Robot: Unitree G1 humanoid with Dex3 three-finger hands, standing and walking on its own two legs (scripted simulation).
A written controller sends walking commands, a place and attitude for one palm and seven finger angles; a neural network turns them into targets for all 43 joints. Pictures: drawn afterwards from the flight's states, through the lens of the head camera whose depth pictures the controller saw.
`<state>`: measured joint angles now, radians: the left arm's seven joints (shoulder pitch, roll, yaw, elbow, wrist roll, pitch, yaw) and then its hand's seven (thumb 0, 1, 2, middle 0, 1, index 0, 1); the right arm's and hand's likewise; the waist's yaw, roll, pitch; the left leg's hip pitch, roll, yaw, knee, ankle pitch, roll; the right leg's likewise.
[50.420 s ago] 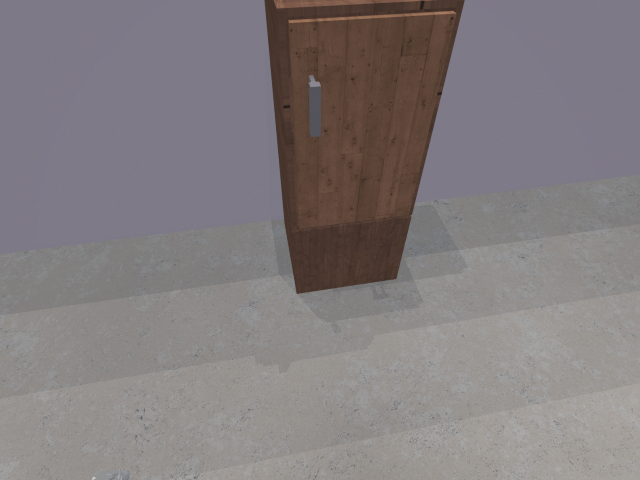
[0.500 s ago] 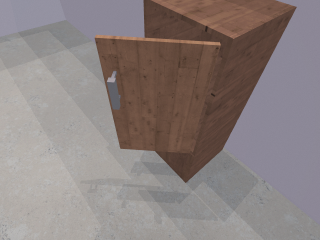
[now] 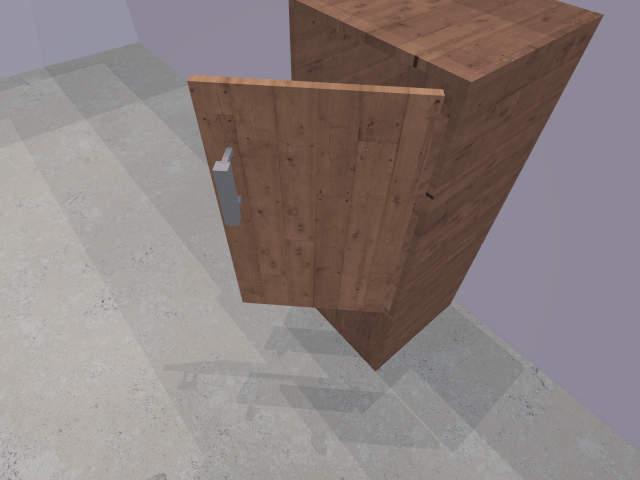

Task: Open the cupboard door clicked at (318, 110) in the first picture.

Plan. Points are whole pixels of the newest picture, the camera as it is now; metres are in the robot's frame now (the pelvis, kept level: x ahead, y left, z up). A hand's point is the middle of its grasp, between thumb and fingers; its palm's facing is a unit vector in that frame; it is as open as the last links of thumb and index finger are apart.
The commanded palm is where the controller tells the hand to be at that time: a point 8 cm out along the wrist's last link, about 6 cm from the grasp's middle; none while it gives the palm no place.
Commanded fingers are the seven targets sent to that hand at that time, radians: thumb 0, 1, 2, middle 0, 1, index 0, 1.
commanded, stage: raise the hand with hooked fingers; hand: left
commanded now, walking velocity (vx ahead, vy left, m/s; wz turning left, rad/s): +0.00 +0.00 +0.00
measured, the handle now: (230, 186) +0.54 +0.19 +0.03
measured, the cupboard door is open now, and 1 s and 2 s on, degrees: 46 46 46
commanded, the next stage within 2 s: none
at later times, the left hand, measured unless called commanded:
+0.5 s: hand (158, 468) +0.14 +0.20 -0.03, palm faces +0.03 -1.00 -0.05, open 9.6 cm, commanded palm +0.13 +0.26 -0.02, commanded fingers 0.00 0.20 0.60 -0.25 -0.75 -0.25 -0.75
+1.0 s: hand (117, 410) +0.19 +0.25 +0.01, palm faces +0.01 -1.00 -0.04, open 12.5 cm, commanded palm +0.17 +0.31 +0.02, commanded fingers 0.00 -0.38 0.35 -0.29 -1.12 -0.29 -1.12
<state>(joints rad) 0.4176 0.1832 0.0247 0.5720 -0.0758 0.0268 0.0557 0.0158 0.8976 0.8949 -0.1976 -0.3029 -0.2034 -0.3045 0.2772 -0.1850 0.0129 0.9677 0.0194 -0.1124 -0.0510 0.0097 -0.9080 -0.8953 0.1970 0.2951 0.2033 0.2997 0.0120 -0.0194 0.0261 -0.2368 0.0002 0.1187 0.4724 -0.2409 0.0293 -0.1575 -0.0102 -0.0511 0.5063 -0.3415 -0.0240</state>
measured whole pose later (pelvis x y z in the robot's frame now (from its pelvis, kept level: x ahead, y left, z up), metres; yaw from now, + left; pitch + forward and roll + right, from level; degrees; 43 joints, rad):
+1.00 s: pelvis -0.05 +0.01 -0.05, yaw +2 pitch +9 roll -3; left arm 0.20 0.33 0.30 0.21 -0.35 -0.36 -0.42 0.00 -0.16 0.45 -0.27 -0.98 -0.28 -0.98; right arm 0.28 -0.28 0.01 0.60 0.04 -0.25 -0.08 0.02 -0.90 -0.90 0.20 0.30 0.20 0.30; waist -0.01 0.02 -0.08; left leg -0.72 0.03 0.05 0.93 -0.36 0.05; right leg -0.59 0.00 -0.11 0.90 -0.47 -0.02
